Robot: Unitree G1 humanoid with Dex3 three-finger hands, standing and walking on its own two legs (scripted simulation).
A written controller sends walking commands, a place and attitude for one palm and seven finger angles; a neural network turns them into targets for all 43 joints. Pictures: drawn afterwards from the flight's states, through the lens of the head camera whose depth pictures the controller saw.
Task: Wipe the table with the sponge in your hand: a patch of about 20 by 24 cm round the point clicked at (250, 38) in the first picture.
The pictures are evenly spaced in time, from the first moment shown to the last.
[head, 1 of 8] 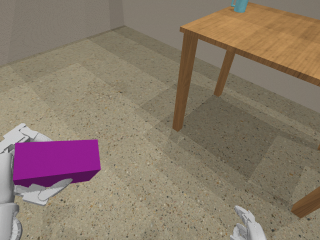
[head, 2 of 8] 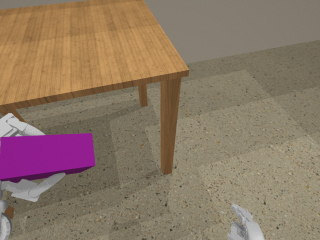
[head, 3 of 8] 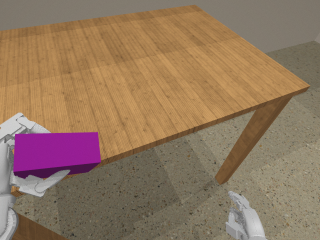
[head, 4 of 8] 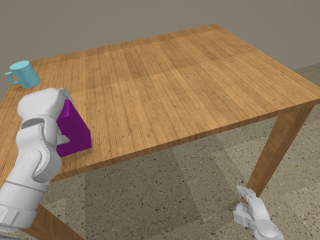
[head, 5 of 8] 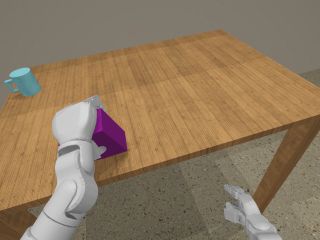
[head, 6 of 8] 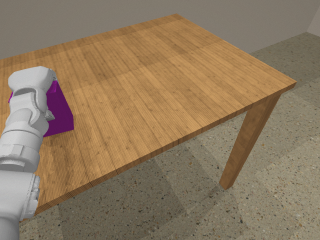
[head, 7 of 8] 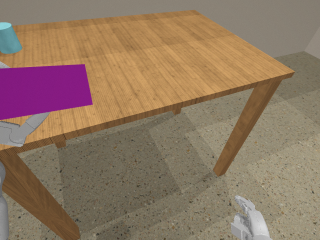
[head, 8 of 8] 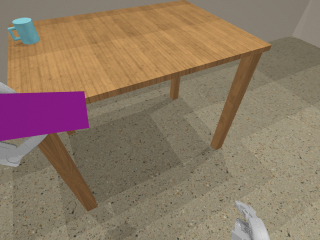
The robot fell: no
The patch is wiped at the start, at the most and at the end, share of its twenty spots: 0.00 0.90 0.90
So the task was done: yes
